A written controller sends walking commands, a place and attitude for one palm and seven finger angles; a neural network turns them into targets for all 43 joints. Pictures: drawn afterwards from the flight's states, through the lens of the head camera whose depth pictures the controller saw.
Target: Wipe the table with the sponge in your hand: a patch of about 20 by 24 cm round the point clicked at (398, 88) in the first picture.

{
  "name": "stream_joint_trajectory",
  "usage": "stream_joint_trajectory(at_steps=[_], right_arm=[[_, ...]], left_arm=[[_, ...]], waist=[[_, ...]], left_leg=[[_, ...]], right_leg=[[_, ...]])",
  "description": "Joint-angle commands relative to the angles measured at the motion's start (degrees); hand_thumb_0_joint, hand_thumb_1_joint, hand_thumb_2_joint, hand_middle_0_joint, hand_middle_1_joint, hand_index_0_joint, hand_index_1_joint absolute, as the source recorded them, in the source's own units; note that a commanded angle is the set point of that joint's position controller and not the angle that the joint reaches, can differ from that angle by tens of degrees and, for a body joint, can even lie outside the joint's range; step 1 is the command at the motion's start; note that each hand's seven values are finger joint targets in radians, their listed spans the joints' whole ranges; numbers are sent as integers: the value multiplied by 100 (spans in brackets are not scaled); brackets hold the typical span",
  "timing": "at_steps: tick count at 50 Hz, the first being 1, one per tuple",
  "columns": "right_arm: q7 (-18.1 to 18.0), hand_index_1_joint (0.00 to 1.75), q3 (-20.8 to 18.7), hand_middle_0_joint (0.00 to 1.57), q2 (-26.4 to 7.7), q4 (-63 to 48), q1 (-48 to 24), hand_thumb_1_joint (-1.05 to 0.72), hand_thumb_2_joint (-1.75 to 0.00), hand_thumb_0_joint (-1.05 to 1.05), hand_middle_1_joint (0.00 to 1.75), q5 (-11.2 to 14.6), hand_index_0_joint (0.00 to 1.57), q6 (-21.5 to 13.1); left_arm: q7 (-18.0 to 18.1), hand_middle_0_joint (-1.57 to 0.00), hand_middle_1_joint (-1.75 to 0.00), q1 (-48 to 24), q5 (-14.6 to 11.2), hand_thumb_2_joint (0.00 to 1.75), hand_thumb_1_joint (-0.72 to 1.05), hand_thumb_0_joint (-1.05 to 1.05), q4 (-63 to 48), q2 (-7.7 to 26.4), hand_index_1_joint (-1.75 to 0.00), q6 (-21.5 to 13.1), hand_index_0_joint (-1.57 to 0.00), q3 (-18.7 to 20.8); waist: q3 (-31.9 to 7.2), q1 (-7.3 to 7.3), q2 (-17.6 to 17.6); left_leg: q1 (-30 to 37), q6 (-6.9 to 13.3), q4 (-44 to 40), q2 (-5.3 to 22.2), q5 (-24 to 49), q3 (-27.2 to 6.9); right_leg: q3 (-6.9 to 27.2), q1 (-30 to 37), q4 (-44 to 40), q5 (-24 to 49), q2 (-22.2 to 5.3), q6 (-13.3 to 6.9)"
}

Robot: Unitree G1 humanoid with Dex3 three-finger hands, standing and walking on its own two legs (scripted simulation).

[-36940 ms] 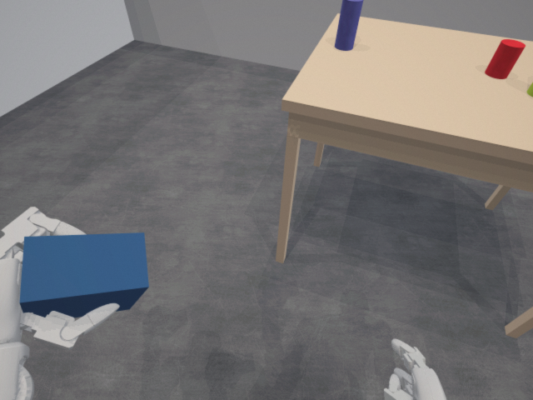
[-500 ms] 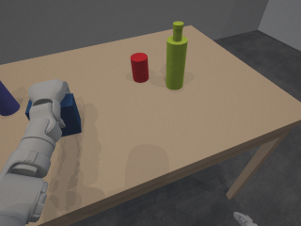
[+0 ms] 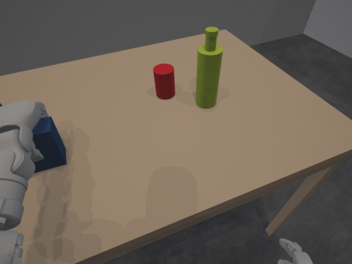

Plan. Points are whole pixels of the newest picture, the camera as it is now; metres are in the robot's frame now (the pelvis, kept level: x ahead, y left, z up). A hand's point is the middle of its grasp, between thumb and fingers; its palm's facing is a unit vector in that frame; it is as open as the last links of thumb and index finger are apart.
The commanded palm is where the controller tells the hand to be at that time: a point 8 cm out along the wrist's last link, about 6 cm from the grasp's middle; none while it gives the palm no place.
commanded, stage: slide back across to the first lane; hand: left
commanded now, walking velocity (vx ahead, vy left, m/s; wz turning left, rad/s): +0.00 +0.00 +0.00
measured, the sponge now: (35, 152) +0.34 +0.37 +0.08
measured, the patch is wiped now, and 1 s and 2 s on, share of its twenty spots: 1.00 1.00 1.00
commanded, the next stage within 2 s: wipe back along the first lane in 0.18 s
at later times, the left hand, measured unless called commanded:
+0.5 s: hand (25, 146) +0.32 +0.36 +0.12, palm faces -0.04 -0.02 -1.00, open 10.2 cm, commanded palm +0.30 +0.35 +0.18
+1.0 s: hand (25, 161) +0.29 +0.34 +0.12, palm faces -0.03 -0.03 -1.00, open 10.2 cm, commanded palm +0.25 +0.33 +0.16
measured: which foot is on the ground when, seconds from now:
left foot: down 0.00-1.00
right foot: down 0.00-1.00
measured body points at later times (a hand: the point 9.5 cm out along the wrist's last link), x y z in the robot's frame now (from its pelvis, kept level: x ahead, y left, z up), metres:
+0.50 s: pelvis -0.02 +0.02 +0.00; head -0.01 +0.00 +0.45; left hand +0.32 +0.36 +0.18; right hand +0.16 -0.21 -0.11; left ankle +0.01 +0.11 -0.74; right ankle -0.04 -0.11 -0.74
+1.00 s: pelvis -0.01 +0.00 +0.00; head -0.03 -0.03 +0.45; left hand +0.28 +0.34 +0.17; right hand +0.19 -0.23 -0.09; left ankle +0.01 +0.11 -0.74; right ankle -0.04 -0.11 -0.74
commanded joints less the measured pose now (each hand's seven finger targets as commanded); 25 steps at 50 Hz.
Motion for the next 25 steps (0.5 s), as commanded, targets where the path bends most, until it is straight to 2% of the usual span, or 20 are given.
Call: stream_joint_trajectory(at_steps=[1,2,3,5,7,8,9,11,13,15,17,18,19,20,21,22,23,24,25], right_arm=[[-67,30,-190,20,-635,-816,-532,-90,-90,0,30,11,20,-295],[-73,30,-204,20,-646,-801,-499,-90,-90,0,30,14,20,-297],[-83,30,-210,20,-646,-796,-525,-90,-90,0,30,8,20,-332],[-94,30,-194,20,-626,-775,-493,-90,-90,0,30,14,20,-352],[-90,30,-196,20,-631,-790,-516,-90,-90,0,30,0,20,-346],[-96,30,-206,20,-681,-759,-523,-90,-90,0,30,-13,20,-370],[-94,30,-192,20,-635,-794,-515,-90,-90,0,30,-27,20,-358],[-76,30,-177,20,-644,-748,-550,-90,-90,0,30,-27,20,-347],[-41,30,-176,20,-661,-785,-617,-90,-90,0,30,-28,20,-372],[-8,30,-174,20,-588,-832,-651,-90,-90,0,30,-20,20,-385],[31,30,-184,20,-573,-885,-710,-90,-90,0,30,-25,20,-391],[33,30,-184,20,-603,-880,-742,-90,-90,0,30,-16,20,-404],[41,30,-174,20,-586,-931,-768,-90,-90,0,30,-21,20,-406],[49,30,-172,20,-586,-908,-800,-90,-90,0,30,-5,20,-408],[54,30,-156,20,-579,-932,-844,-90,-90,0,30,-8,20,-397],[55,30,-160,20,-565,-916,-869,-90,-90,0,30,6,20,-402],[46,30,-144,20,-598,-906,-918,-90,-90,0,30,11,20,-430],[37,30,-155,20,-572,-919,-922,-90,-90,0,30,-3,20,-427],[43,30,-131,20,-569,-882,-935,-90,-90,0,30,18,20,-435]], left_arm=[[13,-120,-160,-2483,150,130,10,0,-1387,1678,-160,-237,-120,244],[-1,-120,-160,-2421,146,130,10,0,-1433,1759,-160,-298,-120,335],[-32,-120,-160,-2605,87,130,10,0,-1604,1716,-160,-401,-120,266],[-25,-120,-160,-2561,82,130,10,0,-1442,1664,-160,-502,-120,278],[12,-120,-160,-2348,61,130,10,0,-1470,1749,-160,-574,-120,443],[70,-120,-160,-2459,29,130,10,0,-1562,2025,-160,-643,-120,677],[104,-120,-160,-2433,80,130,10,0,-1478,1931,-160,-640,-120,624],[199,-120,-160,-2400,124,130,10,0,-1331,2002,-160,-639,-120,732],[315,-120,-160,-2366,144,130,10,0,-1499,2144,-160,-652,-120,886],[387,-120,-160,-2259,158,130,10,0,-1595,1759,-160,-613,-120,621],[419,-120,-160,-1880,66,130,10,0,-1697,1465,-160,-538,-120,475],[429,-120,-160,-1888,23,130,10,0,-1713,1507,-160,-506,-120,527],[429,-120,-160,-1692,-26,130,10,0,-1706,1327,-160,-463,-120,431],[442,-120,-160,-1560,-43,130,10,0,-1814,1360,-160,-438,-120,486],[437,-120,-160,-1589,-57,130,10,0,-1934,1205,-160,-400,-120,323],[460,-120,-160,-1622,-57,130,10,0,-1935,1152,-160,-356,-120,280],[492,-120,-160,-1834,-48,130,10,0,-2091,1295,-160,-347,-120,351],[514,-120,-160,-1602,-10,130,10,0,-1955,1199,-160,-266,-120,321],[536,-120,-160,-1541,10,130,10,0,-1915,1198,-160,-213,-120,319]], waist=[[-1530,-107,127],[-1530,-97,166],[-1556,-130,257],[-1488,-108,199],[-1566,-12,134],[-1692,23,236],[-1678,50,230],[-1633,88,190],[-1725,186,377],[-1779,166,421],[-1773,198,348],[-1720,184,182],[-1667,214,135],[-1680,218,38],[-1618,198,146],[-1509,188,60],[-1458,168,78],[-1413,228,61],[-1312,221,39]], left_leg=[[1296,357,9,-217,2232,-20],[1374,349,-5,-199,2259,-57],[1499,335,-12,-186,2312,-86],[1520,315,-56,-159,2255,-158],[1540,291,-104,-156,2294,-196],[1587,270,-135,-142,2308,-195],[1535,267,-132,-167,2357,-208],[1428,222,-196,-144,2260,-217],[1465,179,-268,-126,2310,-252],[1536,157,-269,-102,2329,-288],[1562,157,-286,-85,2234,-312],[1502,150,-340,-72,2044,-341],[1440,174,-343,-92,1959,-325],[1431,174,-359,-84,1904,-320],[1430,172,-390,-102,1846,-342],[1395,172,-427,-83,1630,-339],[1385,159,-499,-63,1469,-383],[1302,177,-520,-101,1350,-367],[1247,159,-543,-99,1331,-353]], right_leg=[[88,6,-242,2271,54,-277],[74,-54,-262,2193,65,-292],[64,-91,-277,2145,67,-312],[19,-217,-286,1914,93,-329],[0,-164,-301,1839,99,-345],[15,-72,-282,1835,90,-367],[-18,-94,-285,1796,113,-374],[-47,-109,-289,1665,112,-376],[-28,-33,-274,1571,114,-411],[-65,-126,-271,1433,120,-388],[-44,-118,-317,1358,117,-374],[-57,-93,-333,1258,127,-376],[-53,-70,-351,1236,126,-374],[-55,-43,-345,1223,118,-349],[-63,-86,-370,1176,126,-354],[-57,-141,-378,1049,122,-336],[-51,-140,-372,961,124,-355],[-55,-112,-382,866,142,-364],[-71,-110,-377,855,134,-356]])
